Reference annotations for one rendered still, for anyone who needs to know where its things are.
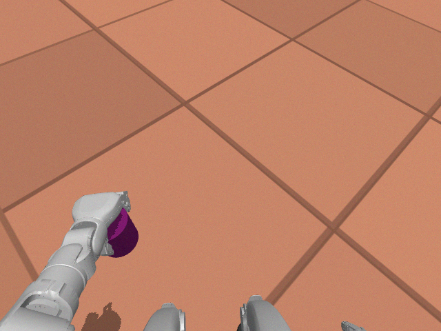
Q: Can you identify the left robot hand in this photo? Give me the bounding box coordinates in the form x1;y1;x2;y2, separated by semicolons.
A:
72;191;131;256

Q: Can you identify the mug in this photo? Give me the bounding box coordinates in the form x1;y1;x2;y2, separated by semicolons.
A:
107;207;139;258

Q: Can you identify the left robot arm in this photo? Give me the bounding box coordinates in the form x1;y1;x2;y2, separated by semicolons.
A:
0;217;107;331

